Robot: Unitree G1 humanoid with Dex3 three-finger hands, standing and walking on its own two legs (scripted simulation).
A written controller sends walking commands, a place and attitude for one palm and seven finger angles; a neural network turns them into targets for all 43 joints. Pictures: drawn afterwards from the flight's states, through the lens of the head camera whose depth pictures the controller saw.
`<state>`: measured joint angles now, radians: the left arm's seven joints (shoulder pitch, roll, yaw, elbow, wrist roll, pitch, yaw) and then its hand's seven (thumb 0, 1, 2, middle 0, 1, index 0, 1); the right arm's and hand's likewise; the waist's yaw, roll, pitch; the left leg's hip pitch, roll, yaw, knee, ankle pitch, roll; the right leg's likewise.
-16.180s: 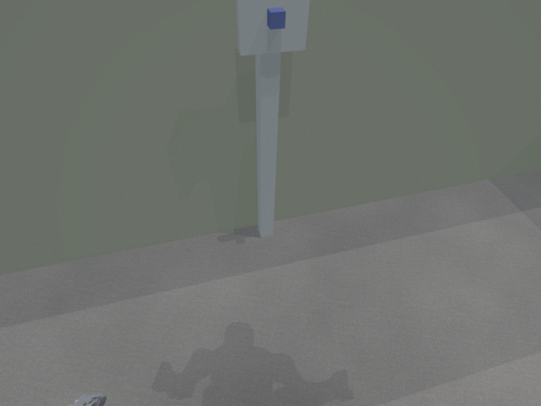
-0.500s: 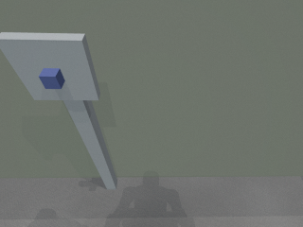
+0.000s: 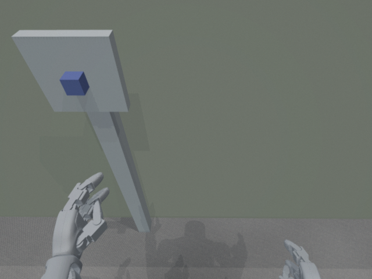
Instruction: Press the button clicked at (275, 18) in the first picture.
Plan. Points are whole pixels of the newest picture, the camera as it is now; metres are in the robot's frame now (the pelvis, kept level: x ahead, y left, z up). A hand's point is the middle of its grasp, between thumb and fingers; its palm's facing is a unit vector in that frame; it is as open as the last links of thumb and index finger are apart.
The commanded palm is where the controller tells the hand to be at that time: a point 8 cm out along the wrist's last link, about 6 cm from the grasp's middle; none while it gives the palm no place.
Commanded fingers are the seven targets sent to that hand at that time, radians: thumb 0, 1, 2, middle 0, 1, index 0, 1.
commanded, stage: raise the hand and make a fist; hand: left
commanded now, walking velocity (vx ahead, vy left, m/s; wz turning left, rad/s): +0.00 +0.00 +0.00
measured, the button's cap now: (75, 82) +0.45 +0.24 +0.21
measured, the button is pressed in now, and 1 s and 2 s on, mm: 0 0 0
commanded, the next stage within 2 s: aim a knuckle at the button in 1.76 s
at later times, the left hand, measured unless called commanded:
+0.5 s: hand (84, 235) +0.19 +0.19 +0.06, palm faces -0.01 -1.00 -0.03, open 3.4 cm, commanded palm +0.16 +0.25 +0.08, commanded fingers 0.00 0.90 0.90 -1.25 -1.44 -1.25 -1.44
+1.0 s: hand (51, 204) +0.22 +0.22 +0.15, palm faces +0.04 -1.00 -0.07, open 3.1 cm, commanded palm +0.18 +0.28 +0.16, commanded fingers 0.00 0.90 0.90 -1.30 -1.50 -1.30 -1.50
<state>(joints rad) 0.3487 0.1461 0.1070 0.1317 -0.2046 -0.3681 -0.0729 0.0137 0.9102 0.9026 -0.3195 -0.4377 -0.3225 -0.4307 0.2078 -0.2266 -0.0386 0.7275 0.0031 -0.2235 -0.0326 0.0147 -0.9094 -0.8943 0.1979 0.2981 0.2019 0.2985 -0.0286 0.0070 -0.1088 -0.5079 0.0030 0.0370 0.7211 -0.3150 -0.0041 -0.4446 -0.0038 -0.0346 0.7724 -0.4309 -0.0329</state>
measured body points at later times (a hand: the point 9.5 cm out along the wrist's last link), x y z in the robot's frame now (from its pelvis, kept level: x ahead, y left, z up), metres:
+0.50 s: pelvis -0.02 +0.01 -0.01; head -0.01 +0.00 +0.44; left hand +0.19 +0.25 +0.07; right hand +0.15 -0.21 -0.09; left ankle +0.03 +0.12 -0.71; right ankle -0.02 -0.09 -0.71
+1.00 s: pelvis +0.00 +0.02 +0.01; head -0.02 +0.01 +0.46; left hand +0.21 +0.28 +0.15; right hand +0.21 -0.19 -0.04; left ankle +0.03 +0.12 -0.71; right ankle -0.02 -0.09 -0.71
